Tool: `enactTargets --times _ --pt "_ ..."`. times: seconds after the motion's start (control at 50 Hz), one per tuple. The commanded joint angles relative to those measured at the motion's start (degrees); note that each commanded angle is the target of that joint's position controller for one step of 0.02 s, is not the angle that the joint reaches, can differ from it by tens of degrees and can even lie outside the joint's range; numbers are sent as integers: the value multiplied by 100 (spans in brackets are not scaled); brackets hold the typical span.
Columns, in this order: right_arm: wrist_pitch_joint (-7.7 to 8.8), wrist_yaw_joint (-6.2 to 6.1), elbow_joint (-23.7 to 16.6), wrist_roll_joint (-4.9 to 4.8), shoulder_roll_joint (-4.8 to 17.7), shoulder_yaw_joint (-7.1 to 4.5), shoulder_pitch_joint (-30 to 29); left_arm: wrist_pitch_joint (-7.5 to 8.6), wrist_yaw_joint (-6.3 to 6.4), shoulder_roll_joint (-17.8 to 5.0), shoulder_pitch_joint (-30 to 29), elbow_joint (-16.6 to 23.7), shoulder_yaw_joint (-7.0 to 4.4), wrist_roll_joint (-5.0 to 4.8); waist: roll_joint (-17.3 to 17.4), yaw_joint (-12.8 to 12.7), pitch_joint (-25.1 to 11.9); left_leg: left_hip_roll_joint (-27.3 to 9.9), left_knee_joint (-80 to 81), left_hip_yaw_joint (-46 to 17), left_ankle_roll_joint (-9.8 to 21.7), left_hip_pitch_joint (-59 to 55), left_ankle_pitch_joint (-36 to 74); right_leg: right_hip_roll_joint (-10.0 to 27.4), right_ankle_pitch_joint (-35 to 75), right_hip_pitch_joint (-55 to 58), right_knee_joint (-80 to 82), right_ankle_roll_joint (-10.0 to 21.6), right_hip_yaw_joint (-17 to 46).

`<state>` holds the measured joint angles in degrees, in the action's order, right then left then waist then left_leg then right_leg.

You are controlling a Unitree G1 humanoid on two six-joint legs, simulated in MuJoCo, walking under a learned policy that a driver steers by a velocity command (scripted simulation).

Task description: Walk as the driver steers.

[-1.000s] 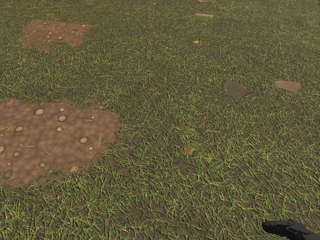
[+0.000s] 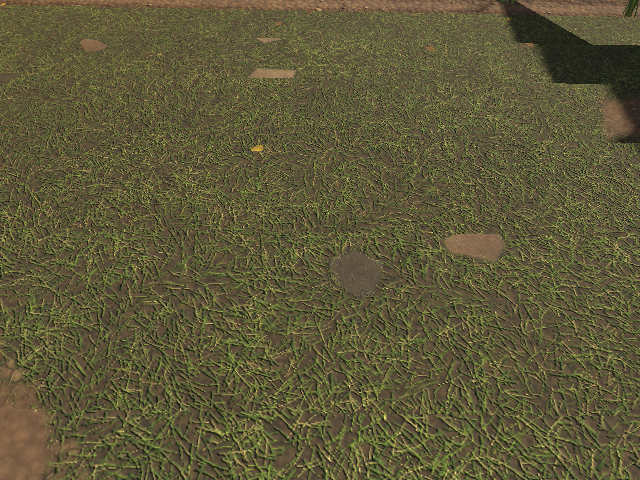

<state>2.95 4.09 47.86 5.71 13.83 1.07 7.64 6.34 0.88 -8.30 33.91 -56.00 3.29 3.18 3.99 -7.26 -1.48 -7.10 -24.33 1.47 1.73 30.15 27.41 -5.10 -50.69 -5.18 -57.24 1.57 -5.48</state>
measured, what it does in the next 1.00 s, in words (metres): goes down: left foot 0.18 m lower, then right foot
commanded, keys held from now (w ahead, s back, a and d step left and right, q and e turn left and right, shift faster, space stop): q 0.40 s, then no key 0.24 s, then e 0.36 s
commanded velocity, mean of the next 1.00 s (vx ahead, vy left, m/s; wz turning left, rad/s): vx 0.05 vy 0.00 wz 0.22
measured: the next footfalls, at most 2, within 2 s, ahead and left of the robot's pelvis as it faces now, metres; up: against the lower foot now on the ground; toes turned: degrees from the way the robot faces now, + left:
left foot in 0.04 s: +0.20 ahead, +0.11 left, -0.18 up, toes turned +10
right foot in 0.42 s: +0.30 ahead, -0.09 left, -0.19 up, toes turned +16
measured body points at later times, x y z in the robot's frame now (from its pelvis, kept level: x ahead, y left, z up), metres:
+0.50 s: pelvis +0.18 -0.02 -0.07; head +0.21 -0.02 +0.38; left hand +0.24 +0.30 -0.16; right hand +0.40 -0.22 -0.18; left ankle +0.15 +0.10 -0.79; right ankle +0.26 -0.09 -0.81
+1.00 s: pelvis +0.20 -0.01 -0.07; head +0.23 +0.00 +0.37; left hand +0.30 +0.29 -0.17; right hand +0.41 -0.25 -0.17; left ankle +0.14 +0.10 -0.81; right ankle +0.26 -0.10 -0.81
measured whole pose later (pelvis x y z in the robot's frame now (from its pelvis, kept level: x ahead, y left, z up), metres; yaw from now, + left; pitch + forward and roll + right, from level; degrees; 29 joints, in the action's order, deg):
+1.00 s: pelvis +0.20 -0.01 -0.07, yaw +13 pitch +1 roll +0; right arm 3.6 -1.3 39.9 0.9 17.3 -4.5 11.1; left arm 3.8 -2.5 -15.9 9.9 -40.1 -4.3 1.2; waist 0.1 0.3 1.3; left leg -1.8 -29.2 3.9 2.6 11.7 -18.9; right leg -2.8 -11.7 -18.5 -29.0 4.4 1.9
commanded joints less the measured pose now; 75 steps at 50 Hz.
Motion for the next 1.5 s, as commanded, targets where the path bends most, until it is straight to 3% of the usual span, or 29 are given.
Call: enactTargets --times 0.02,0.04,0.06,0.08,0.1,0.12,0.18,0.26,0.36,0.4,0.44,0.46,0.48,0.54,0.62,0.68,0.74,0.8,0.9,0.98,1.04,1.14,1.2,1.28,1.34,1.38,1.42,1.46,1.5 --pt "50 -194 386 -44 712 -332 943 -149 -78 -1050 532 -58 -247 -179 -35 427 590 45 1237 174 -26 -1712 373 829 4142 -352 -517 73 811" --pt "74 -338 774 -147 989 -541 2459 -256 -278 -1081 41 201 -209 -78 276 1244 261 249 1616 697 209 -3896 1109 520 4613 -1553 -1845 -202 425" --pt "-8 -391 998 -283 1515 -782 3997 -278 -606 -376 215 393 -58 142 1465 1510 -1198 -624 -511 -280 1659 -7308 4357 234 1748 -3913 -4759 -732 206" --pt "10 -254 746 -283 1561 -797 3711 -245 -760 -472 284 730 -25 87 1153 1387 -3264 -1814 -1817 -1663 2770 -8941 5217 280 -291 -4851 -6382 -1032 714" --pt "66 -305 404 -37 1406 -770 2972 -208 -729 -1021 -1206 1261 -201 -116 -32 1761 -2586 -1825 -1487 -2065 2573 -8088 5087 361 -352 -5816 -6579 -1135 692" --pt "138 -263 61 -159 1572 -777 1905 -130 -581 -1162 -1868 1816 -259 -219 -306 1273 -1848 -1851 -1056 -1790 2420 -6151 3560 605 -205 -5702 -5889 -953 717" --pt "414 -116 -623 -266 881 -484 215 -54 -22 -888 -1099 1501 -262 74 -356 77 329 -1086 964 -1113 2031 -96 483 1255 1808 -3025 -2679 -529 1063" --pt "514 -83 -903 -247 1475 -692 458 -239 -284 -825 -1070 1129 -360 -95 24 186 -139 -291 800 -868 1793 170 354 767 4707 -1563 602 -510 358" --pt "248 49 -1150 -356 1110 -780 659 -333 -26 -1316 -1958 1281 -545 -19 -17 616 -321 -811 435 -2173 1731 -1404 -1849 827 4201 -1870 2020 -556 814" --pt "188 35 -1139 -362 972 -733 725 -257 35 -1464 -2270 1420 -631 -196 -139 651 -401 -644 237 -2424 1538 -1517 -2524 743 4432 -1435 2792 -234 696" --pt "134 19 -1178 -382 513 -570 1101 -133 74 -1775 -2212 1618 -715 -357 -747 704 -985 65 -583 -1890 772 -1253 -3621 1625 6388 -248 3426 990 1412" --pt "159 -67 -1289 -311 124 -427 1395 -31 86 -2104 -2204 1793 -833 -332 -1832 796 -1386 1082 -1404 -812 65 158 -5647 2740 7523 1154 3848 2473 2753" --pt "182 -146 -1423 -242 704 -569 702 42 109 -2020 -1797 1759 -916 -64 -1368 253 -958 1125 -2451 -586 -372 1004 -6763 3145 6749 1162 4219 2610 3481" --pt "13 -358 -1003 -190 967 -668 897 5 -8 -1526 -2615 1933 -837 -308 -1054 726 -531 753 -3782 -731 -708 375 -5733 2214 6254 -91 4401 1492 1993" --pt "-70 -55 -682 -275 370 -473 1203 -45 -194 -1446 -3106 2157 -869 -315 -743 926 -380 499 -2710 28 -886 -797 -4657 1311 5736 -1076 4312 929 626" --pt "-108 295 -533 -537 321 -468 999 -145 -528 -1233 -2761 1856 -743 -505 -642 829 -162 339 -543 114 -1158 -1566 -4390 1337 3811 -1170 3713 480 1138" --pt "26 70 -800 -611 680 -534 801 -209 -819 -1078 -2335 1633 -710 -424 -821 913 -389 -41 -162 -114 -524 -2172 -3374 1571 3170 -1324 3633 290 2058" --pt "159 -148 -902 -473 1134 -696 210 -85 -510 -1818 -2716 1931 -993 -217 -569 623 -311 150 -300 22 226 -1207 -4520 1024 3945 -811 3278 596 1222" --pt "145 -562 -1091 -483 826 -657 326 -55 -320 -1657 -2278 1936 -999 -272 -825 697 -318 406 -832 108 109 -1413 -4598 1753 5153 -629 3725 1649 2551" --pt "124 -571 -1106 -484 893 -705 738 -213 -303 -1611 -2562 2025 -999 -171 -645 895 -184 419 -189 -24 456 -2002 -4222 1591 5017 -933 3787 1582 2496" --pt "236 -685 -1166 -315 1439 -926 1320 -334 -368 -1219 -2989 2233 -876 7 492 1258 176 -1741 1290 -1963 2314 -3843 -1986 118 2556 -3295 2048 290 765" --pt "271 -662 -1641 -406 1065 -797 -221 -378 -464 -1333 -2310 1898 -959 147 146 481 336 -857 1628 139 1114 -2613 -1832 661 2631 -2334 -103 -104 356" --pt "130 -678 -1476 -258 1500 -972 563 -551 -897 -1059 -2742 1946 -808 -77 25 1038 273 -752 1382 621 1027 -3315 -1365 789 3478 -2225 1362 -235 70" --pt "35 -615 -1415 -228 1626 -1030 742 -496 -758 -1473 -2473 1805 -912 -171 269 969 168 -1382 1028 368 1058 -3674 -1468 710 3739 -1847 2533 -76 174" --pt "-20 -541 -1355 -251 1305 -886 576 -316 -576 -1657 -2370 1769 -1016 -210 20 694 -99 -1026 236 745 449 -2800 -2619 373 5524 -411 3502 512 157" --pt "31 -480 -1907 -112 575 -622 627 -263 -323 -2607 -1109 1735 -1262 -159 -1351 391 -1666 523 -2259 929 -577 -314 -6733 2442 8119 2638 3591 2485 3302" --pt "152 -400 -1799 -258 806 -625 -108 9 -226 -2146 -798 1411 -1226 5 -795 78 -90 277 -3299 -325 -388 1026 -6957 2439 6759 1630 3972 2045 2941" --pt "154 -502 -1430 -204 1293 -795 469 -19 -244 -1638 -1697 1683 -1033 -351 -1033 591 -14 97 -3603 -338 -328 383 -6432 2200 6654 470 4311 1769 2219" --pt "44 -388 -1100 -164 1011 -688 954 -66 -266 -1457 -2434 2007 -890 -337 -842 1068 42 121 -3493 -248 -346 -687 -5290 1800 6542 -757 4602 1398 1566"
Over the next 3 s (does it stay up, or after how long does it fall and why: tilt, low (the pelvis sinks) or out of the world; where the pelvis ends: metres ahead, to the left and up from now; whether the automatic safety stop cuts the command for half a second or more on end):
stays up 0.66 0.06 -0.11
